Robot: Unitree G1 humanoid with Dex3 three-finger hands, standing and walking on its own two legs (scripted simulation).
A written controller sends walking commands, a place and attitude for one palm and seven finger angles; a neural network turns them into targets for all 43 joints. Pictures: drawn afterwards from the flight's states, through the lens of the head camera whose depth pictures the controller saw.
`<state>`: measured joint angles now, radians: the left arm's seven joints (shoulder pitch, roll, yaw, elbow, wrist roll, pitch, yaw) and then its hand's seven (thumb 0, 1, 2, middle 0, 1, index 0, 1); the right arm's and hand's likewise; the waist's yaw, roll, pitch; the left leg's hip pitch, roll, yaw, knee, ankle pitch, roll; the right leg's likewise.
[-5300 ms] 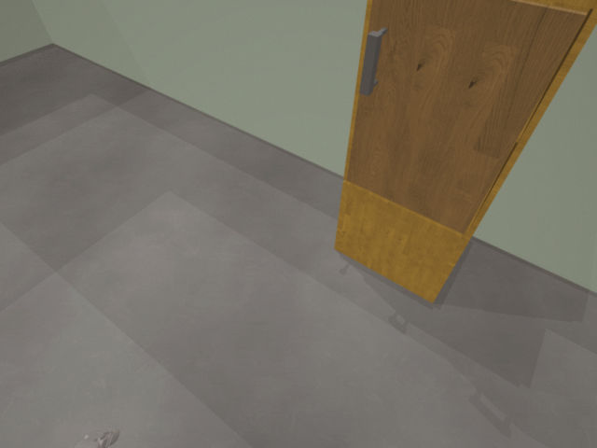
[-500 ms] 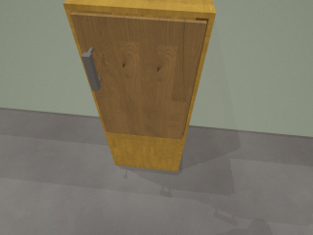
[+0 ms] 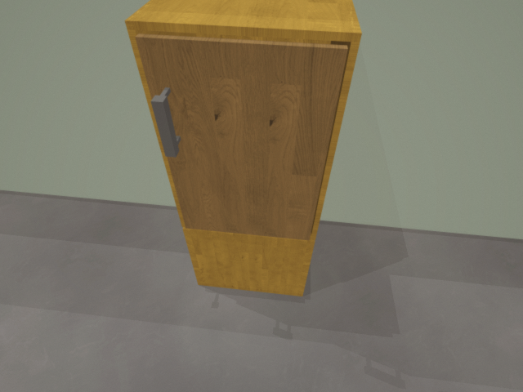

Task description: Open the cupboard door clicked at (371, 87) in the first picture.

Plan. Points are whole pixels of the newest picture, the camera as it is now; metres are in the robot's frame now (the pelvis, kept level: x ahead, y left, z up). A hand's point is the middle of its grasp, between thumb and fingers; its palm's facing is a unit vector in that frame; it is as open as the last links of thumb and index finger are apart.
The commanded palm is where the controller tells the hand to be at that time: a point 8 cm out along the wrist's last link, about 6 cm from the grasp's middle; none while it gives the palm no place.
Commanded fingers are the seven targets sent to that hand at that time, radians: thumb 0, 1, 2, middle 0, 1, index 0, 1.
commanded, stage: look again from close up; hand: left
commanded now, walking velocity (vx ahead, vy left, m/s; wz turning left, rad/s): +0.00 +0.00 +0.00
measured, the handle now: (169, 122) +0.63 +0.24 +0.08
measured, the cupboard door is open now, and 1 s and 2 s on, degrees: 0 0 0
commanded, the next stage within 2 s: shuffle to correct the standing spot in 0.34 s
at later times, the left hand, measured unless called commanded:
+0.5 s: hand out of the picture +0.02 +0.24 -0.16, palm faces +0.01 -0.96 -0.29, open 7.4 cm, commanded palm none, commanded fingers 0.00 0.90 0.90 -0.20 -0.30 -0.20 -0.30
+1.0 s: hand out of the picture +0.01 +0.21 -0.18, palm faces +0.01 -0.99 -0.16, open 7.4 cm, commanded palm none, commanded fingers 0.00 0.90 0.90 -0.20 -0.30 -0.20 -0.30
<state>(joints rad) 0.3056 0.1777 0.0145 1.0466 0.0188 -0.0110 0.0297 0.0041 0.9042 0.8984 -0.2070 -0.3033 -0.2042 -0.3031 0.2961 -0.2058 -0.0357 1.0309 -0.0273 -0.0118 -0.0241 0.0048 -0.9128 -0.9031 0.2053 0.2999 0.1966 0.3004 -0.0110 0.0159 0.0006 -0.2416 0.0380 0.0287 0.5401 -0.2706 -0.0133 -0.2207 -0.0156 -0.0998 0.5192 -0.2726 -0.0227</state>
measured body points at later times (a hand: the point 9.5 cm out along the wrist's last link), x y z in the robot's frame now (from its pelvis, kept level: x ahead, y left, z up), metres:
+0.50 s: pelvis -0.03 +0.02 +0.01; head -0.05 +0.02 +0.46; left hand +0.02 +0.29 -0.13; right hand +0.03 -0.24 -0.14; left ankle +0.01 +0.13 -0.73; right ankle +0.01 -0.10 -0.73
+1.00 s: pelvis +0.02 +0.06 +0.00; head +0.03 +0.05 +0.45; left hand +0.01 +0.26 -0.16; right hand -0.06 -0.15 -0.16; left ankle +0.01 +0.13 -0.73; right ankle +0.02 -0.06 -0.74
